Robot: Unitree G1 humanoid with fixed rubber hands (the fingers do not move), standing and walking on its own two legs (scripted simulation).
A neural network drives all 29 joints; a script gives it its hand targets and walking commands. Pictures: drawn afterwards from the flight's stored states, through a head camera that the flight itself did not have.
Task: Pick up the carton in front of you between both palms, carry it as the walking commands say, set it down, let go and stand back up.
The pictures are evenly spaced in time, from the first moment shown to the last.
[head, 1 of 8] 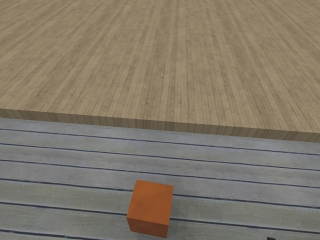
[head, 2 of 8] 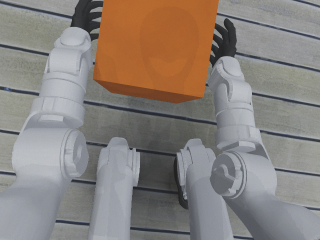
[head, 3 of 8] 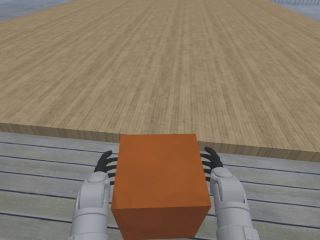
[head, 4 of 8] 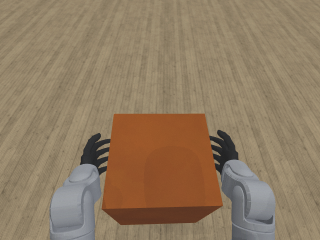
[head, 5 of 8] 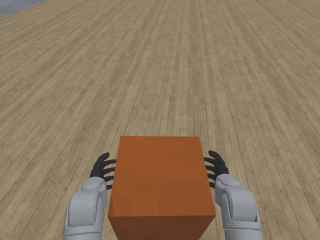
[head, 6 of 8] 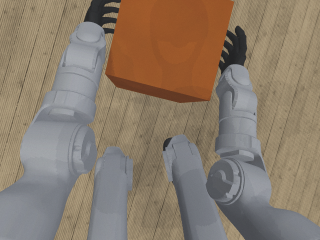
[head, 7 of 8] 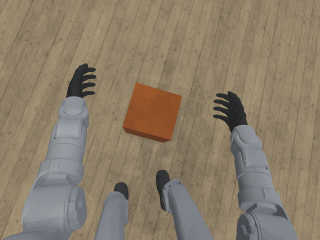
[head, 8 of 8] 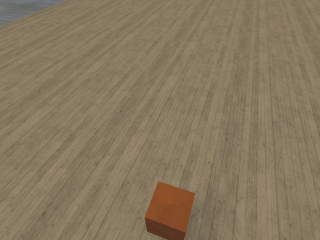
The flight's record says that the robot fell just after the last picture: no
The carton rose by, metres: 0.88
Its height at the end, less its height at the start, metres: +0.12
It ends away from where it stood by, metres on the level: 3.16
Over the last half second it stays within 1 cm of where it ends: yes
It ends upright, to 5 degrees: yes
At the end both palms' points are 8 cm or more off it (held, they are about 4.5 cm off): yes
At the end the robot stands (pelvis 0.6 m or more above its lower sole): yes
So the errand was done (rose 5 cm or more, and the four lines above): yes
